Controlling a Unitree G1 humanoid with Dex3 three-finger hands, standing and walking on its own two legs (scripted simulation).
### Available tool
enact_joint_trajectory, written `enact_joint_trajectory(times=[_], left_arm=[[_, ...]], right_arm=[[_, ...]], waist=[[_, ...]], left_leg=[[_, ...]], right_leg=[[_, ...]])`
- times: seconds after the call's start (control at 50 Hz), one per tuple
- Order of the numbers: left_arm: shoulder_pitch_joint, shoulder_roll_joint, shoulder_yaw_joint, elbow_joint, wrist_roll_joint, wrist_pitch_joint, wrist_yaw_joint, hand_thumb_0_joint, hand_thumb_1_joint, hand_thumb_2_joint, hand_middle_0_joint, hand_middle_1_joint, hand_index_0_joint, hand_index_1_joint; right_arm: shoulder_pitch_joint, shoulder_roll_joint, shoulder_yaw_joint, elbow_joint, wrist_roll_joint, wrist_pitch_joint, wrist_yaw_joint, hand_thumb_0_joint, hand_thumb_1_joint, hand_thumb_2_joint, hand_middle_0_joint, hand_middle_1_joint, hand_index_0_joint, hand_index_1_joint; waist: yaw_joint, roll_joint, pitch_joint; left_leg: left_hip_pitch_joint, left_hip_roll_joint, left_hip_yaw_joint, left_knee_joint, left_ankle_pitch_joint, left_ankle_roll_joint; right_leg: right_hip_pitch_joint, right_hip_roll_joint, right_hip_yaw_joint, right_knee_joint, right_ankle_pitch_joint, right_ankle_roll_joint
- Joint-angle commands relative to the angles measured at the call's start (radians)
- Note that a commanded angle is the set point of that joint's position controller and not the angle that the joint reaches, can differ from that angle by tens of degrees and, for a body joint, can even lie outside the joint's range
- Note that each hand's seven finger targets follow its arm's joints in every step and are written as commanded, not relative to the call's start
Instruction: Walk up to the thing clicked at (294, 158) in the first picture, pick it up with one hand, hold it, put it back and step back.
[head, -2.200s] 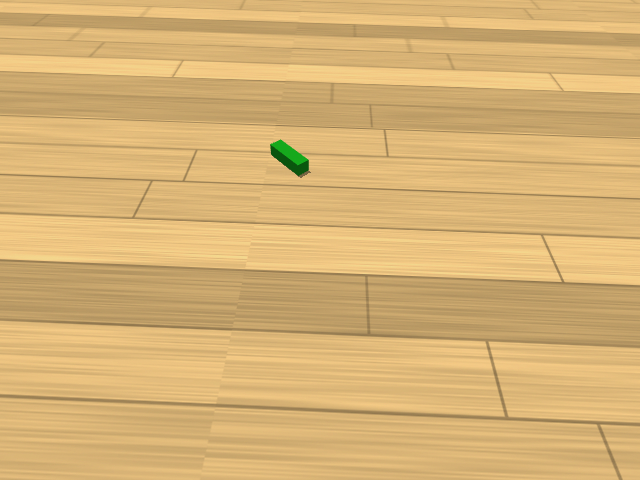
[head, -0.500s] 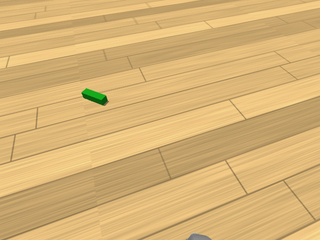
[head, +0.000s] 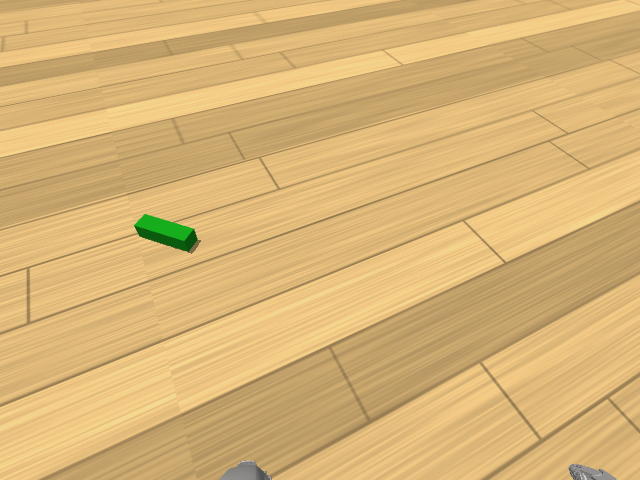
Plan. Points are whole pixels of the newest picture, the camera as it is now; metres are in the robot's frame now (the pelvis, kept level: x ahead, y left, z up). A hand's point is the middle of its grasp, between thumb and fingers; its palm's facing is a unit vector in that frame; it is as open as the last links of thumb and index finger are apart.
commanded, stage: walk up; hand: left
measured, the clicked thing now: (166, 232) +1.10 +0.62 -0.70
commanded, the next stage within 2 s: none
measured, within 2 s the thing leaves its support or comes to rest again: neither
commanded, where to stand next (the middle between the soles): +0.64 +0.54 m, yaw -20 degrees
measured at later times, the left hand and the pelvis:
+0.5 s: hand (34, 378) +0.28 +0.42 -0.09, palm faces -0.11 -0.82 -0.57, open 7.4 cm; pelvis +0.18 +0.12 +0.01, yaw -7 degrees
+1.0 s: hand (3, 272) +0.48 +0.58 -0.11, palm faces -0.29 -0.81 -0.52, open 7.4 cm; pelvis +0.34 +0.30 +0.02, yaw -14 degrees
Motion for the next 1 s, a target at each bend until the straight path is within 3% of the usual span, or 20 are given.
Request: enact_joint_trajectory(times=[0.0, 0.06, 0.14, 0.22, 0.28, 0.3, 0.32, 0.34, 0.36, 0.38, 0.48, 0.62, 0.66, 0.68, 0.7, 0.72, 0.76, 0.84, 0.92, 0.98], left_arm=[[-0.01, 0.184, 0.033, -0.085, -0.03, -0.032, 0.048, 0.0, 0.9, 0.9, -0.2, -0.3, -0.2, -0.3], [0.034, 0.232, 0.054, -0.005, -0.049, -0.037, 0.025, 0.0, 0.9, 0.9, -0.2, -0.3, -0.2, -0.3], [0.009, 0.181, 0.047, -0.023, -0.043, -0.026, 0.015, 0.0, 0.9, 0.9, -0.2, -0.3, -0.2, -0.3], [0.0, 0.173, 0.06, -0.047, -0.035, -0.018, 0.013, 0.0, 0.9, 0.9, -0.2, -0.3, -0.2, -0.3], [0.133, 0.181, 0.08, -0.01, -0.031, -0.026, 0.021, 0.0, 0.9, 0.9, -0.2, -0.3, -0.2, -0.3], [0.24, 0.231, 0.105, 0.01, -0.022, -0.029, 0.034, 0.0, 0.9, 0.9, -0.2, -0.3, -0.2, -0.3], [0.294, 0.287, 0.125, 0.004, -0.012, -0.032, 0.049, 0.0, 0.9, 0.9, -0.2, -0.3, -0.2, -0.3], [0.241, 0.33, 0.12, -0.049, -0.012, -0.036, 0.057, 0.0, 0.9, 0.9, -0.2, -0.3, -0.2, -0.3], [0.153, 0.342, 0.116, -0.083, -0.029, -0.03, 0.064, 0.0, 0.9, 0.9, -0.2, -0.3, -0.2, -0.3], [0.119, 0.329, 0.116, -0.098, -0.036, -0.033, 0.066, 0.0, 0.9, 0.9, -0.2, -0.3, -0.2, -0.3], [0.061, 0.294, 0.101, -0.112, -0.022, -0.053, 0.057, 0.0, 0.9, 0.9, -0.2, -0.3, -0.2, -0.3], [0.05, 0.367, 0.116, -0.115, 0.003, -0.055, 0.061, 0.0, 0.9, 0.9, -0.2, -0.3, -0.2, -0.3], [-0.058, 0.362, 0.111, -0.131, -0.001, -0.045, 0.065, 0.0, 0.9, 0.9, -0.2, -0.3, -0.2, -0.3], [-0.016, 0.272, 0.082, -0.125, 0.004, -0.036, 0.066, 0.0, 0.9, 0.9, -0.2, -0.3, -0.2, -0.3], [0.018, 0.166, 0.047, -0.137, -0.013, -0.035, 0.068, 0.0, 0.9, 0.9, -0.2, -0.3, -0.2, -0.3], [-0.004, 0.19, 0.05, -0.125, -0.024, -0.029, 0.089, 0.0, 0.9, 0.9, -0.2, -0.3, -0.2, -0.3], [-0.01, 0.249, 0.052, -0.069, -0.037, -0.027, 0.085, 0.0, 0.9, 0.9, -0.2, -0.3, -0.2, -0.3], [0.105, 0.217, 0.055, 0.009, -0.044, -0.025, 0.064, 0.0, 0.9, 0.9, -0.2, -0.3, -0.2, -0.3], [0.059, 0.182, 0.056, -0.033, -0.04, -0.02, 0.061, 0.0, 0.9, 0.9, -0.2, -0.3, -0.2, -0.3], [0.098, 0.171, 0.065, -0.039, -0.039, -0.017, 0.064, 0.0, 0.9, 0.9, -0.2, -0.3, -0.2, -0.3]], right_arm=[[0.115, -0.337, -0.106, -0.049, 0.027, -0.021, -0.047, 0.0, -0.9, -0.9, 0.2, 0.3, 0.2, 0.3], [0.031, -0.225, -0.061, -0.081, 0.017, -0.026, -0.058, 0.0, -0.9, -0.9, 0.2, 0.3, 0.2, 0.3], [0.065, -0.201, -0.04, -0.083, 0.005, -0.021, -0.059, 0.0, -0.9, -0.9, 0.2, 0.3, 0.2, 0.3], [0.041, -0.199, -0.032, -0.113, 0.0, -0.007, -0.055, 0.0, -0.9, -0.9, 0.2, 0.3, 0.2, 0.3], [-0.07, -0.18, -0.018, -0.15, 0.002, 0.011, -0.046, 0.0, -0.9, -0.9, 0.2, 0.3, 0.2, 0.3], [-0.068, -0.14, 0.0, -0.162, -0.001, 0.009, -0.045, 0.0, -0.9, -0.9, 0.2, 0.3, 0.2, 0.3], [-0.018, -0.084, 0.017, -0.165, 0.002, 0.006, -0.046, 0.0, -0.9, -0.9, 0.2, 0.3, 0.2, 0.3], [0.027, -0.115, 0.013, -0.164, -0.002, 0.02, -0.049, 0.0, -0.9, -0.9, 0.2, 0.3, 0.2, 0.3], [0.011, -0.202, -0.018, -0.155, -0.006, 0.035, -0.056, 0.0, -0.9, -0.9, 0.2, 0.3, 0.2, 0.3], [-0.011, -0.231, -0.027, -0.136, -0.005, 0.034, -0.059, 0.0, -0.9, -0.9, 0.2, 0.3, 0.2, 0.3], [0.035, -0.184, -0.03, -0.081, 0.003, 0.041, -0.039, 0.0, -0.9, -0.9, 0.2, 0.3, 0.2, 0.3], [-0.066, -0.171, -0.051, -0.117, 0.011, 0.041, -0.008, 0.0, -0.9, -0.9, 0.2, 0.3, 0.2, 0.3], [0.076, -0.173, -0.066, -0.08, 0.008, 0.039, -0.013, 0.0, -0.9, -0.9, 0.2, 0.3, 0.2, 0.3], [0.194, -0.21, -0.084, -0.032, 0.003, 0.031, -0.021, 0.0, -0.9, -0.9, 0.2, 0.3, 0.2, 0.3], [0.257, -0.316, -0.109, -0.033, -0.013, 0.02, -0.035, 0.0, -0.9, -0.9, 0.2, 0.3, 0.2, 0.3], [0.179, -0.383, -0.114, -0.054, 0.019, 0.017, -0.049, 0.0, -0.9, -0.9, 0.2, 0.3, 0.2, 0.3], [0.06, -0.289, -0.087, -0.096, 0.024, 0.02, -0.064, 0.0, -0.9, -0.9, 0.2, 0.3, 0.2, 0.3], [-0.008, -0.21, -0.045, -0.108, 0.017, 0.005, -0.072, 0.0, -0.9, -0.9, 0.2, 0.3, 0.2, 0.3], [0.036, -0.175, -0.03, -0.123, -0.003, 0.014, -0.07, 0.0, -0.9, -0.9, 0.2, 0.3, 0.2, 0.3], [-0.015, -0.165, -0.023, -0.149, -0.007, 0.034, -0.067, 0.0, -0.9, -0.9, 0.2, 0.3, 0.2, 0.3]], waist=[[-0.077, 0.333, -0.074], [-0.032, 0.206, -0.061], [-0.046, 0.214, -0.068], [-0.029, 0.145, -0.054], [0.078, 0.032, -0.058], [0.14, -0.087, -0.115], [0.16, -0.279, -0.131], [0.105, -0.211, -0.106], [0.088, -0.106, -0.064], [0.076, -0.04, -0.027], [0.013, -0.116, -0.028], [0.02, -0.166, -0.046], [-0.096, -0.153, -0.098], [-0.142, 0.046, -0.162], [-0.181, 0.369, -0.14], [-0.139, 0.431, -0.121], [-0.075, 0.165, -0.032], [-0.01, 0.216, -0.029], [-0.035, 0.198, -0.054], [0.01, 0.151, -0.05]], left_leg=[[0.411, 0.307, -0.652, -0.604, -0.462, 0.225], [0.357, 0.187, -0.288, -0.445, -0.195, 0.226], [0.384, 0.171, -0.141, -0.431, 0.086, 0.269], [0.297, 0.186, -0.12, -0.451, -0.043, 0.27], [0.074, 0.115, 0.0, -0.271, -0.092, 0.196], [-0.044, 0.065, 0.054, -0.063, 0.008, 0.147], [-0.216, -0.051, 0.087, 0.193, -0.246, 0.08], [-0.301, -0.075, -0.033, 0.376, -0.307, 0.022], [-0.321, -0.021, -0.145, 0.436, -0.317, 0.009], [-0.324, 0.014, -0.167, 0.447, -0.274, 0.001], [-0.137, 0.03, -0.114, 0.344, -0.143, 0.015], [0.044, 0.01, 0.005, 0.088, -0.099, 0.025], [0.277, -0.027, 0.067, -0.039, -0.063, 0.042], [0.454, -0.07, 0.049, -0.127, -0.116, 0.05], [0.526, 0.131, -0.346, -0.36, -0.2, 0.107], [0.49, 0.264, -0.61, -0.496, -0.231, 0.193], [0.352, 0.238, -0.43, -0.441, -0.188, 0.184], [0.302, 0.14, -0.185, -0.355, 0.17, 0.217], [0.349, 0.15, -0.131, -0.347, 0.329, 0.256], [0.239, 0.122, -0.093, -0.311, 0.247, 0.207]], right_leg=[[-0.556, 0.105, -0.054, 0.545, -0.018, -0.078], [-0.453, 0.026, -0.077, 0.372, 0.113, -0.06], [-0.351, 0.046, -0.166, 0.133, 0.078, -0.028], [-0.221, 0.062, -0.187, 0.003, 0.155, -0.043], [0.11, 0.08, -0.202, -0.191, 0.331, -0.064], [0.312, 0.068, -0.143, -0.227, 0.281, -0.076], [0.429, -0.086, 0.147, -0.39, 0.099, -0.141], [0.355, -0.306, 0.521, -0.507, -0.008, -0.236], [0.247, -0.377, 0.632, -0.525, -0.114, -0.334], [0.205, -0.352, 0.572, -0.501, -0.046, -0.347], [-0.005, -0.17, 0.127, -0.366, 0.405, -0.239], [-0.143, -0.117, 0.021, -0.291, 0.328, -0.219], [-0.252, -0.105, -0.039, -0.156, 0.35, -0.174], [-0.312, -0.025, -0.13, 0.12, 0.353, -0.126], [-0.538, 0.15, -0.158, 0.401, 0.102, -0.053], [-0.635, 0.163, -0.081, 0.499, -0.115, -0.068], [-0.593, 0.097, -0.028, 0.521, 0.03, -0.064], [-0.395, 0.062, -0.107, 0.296, 0.087, -0.038], [-0.299, 0.082, -0.196, 0.09, 0.117, -0.036], [-0.108, 0.096, -0.193, -0.054, 0.208, -0.058]])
